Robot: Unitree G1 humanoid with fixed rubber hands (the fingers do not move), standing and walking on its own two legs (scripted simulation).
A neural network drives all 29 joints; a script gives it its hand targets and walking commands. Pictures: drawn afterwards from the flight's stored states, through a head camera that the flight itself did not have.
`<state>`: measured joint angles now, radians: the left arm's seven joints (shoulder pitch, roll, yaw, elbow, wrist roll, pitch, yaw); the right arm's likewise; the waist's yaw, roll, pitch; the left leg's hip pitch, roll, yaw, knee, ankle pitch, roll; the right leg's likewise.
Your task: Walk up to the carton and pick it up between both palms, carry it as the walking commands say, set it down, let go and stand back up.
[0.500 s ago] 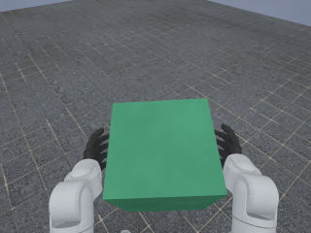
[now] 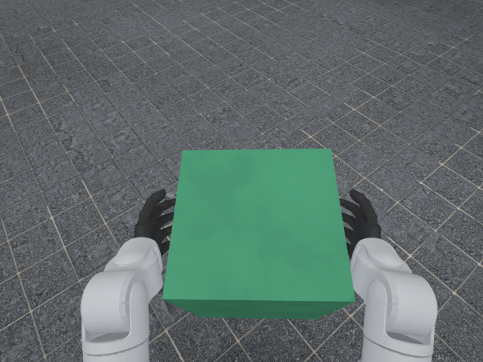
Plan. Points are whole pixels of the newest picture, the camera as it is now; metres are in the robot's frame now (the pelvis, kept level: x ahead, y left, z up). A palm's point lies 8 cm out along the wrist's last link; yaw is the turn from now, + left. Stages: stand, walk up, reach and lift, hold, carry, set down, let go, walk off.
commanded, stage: carry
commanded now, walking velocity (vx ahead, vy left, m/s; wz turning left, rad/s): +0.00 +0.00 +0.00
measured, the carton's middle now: (256, 244) +0.30 -0.01 +0.03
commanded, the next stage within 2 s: none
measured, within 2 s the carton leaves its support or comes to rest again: neither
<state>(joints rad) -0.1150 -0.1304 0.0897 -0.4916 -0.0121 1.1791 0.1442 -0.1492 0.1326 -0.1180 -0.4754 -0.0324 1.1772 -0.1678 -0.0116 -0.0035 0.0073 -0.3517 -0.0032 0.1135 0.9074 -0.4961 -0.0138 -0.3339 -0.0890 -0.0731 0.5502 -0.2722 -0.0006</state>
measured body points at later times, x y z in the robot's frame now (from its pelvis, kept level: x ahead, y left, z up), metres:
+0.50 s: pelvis +0.21 +0.00 -0.01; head +0.23 +0.01 +0.44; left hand +0.48 +0.15 +0.07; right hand +0.49 -0.16 +0.08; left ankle +0.20 +0.09 -0.74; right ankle +0.08 -0.10 -0.74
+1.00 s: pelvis +0.37 +0.00 -0.02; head +0.37 +0.01 +0.43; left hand +0.64 +0.15 +0.05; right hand +0.65 -0.15 +0.06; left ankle +0.31 +0.09 -0.74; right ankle +0.25 -0.10 -0.73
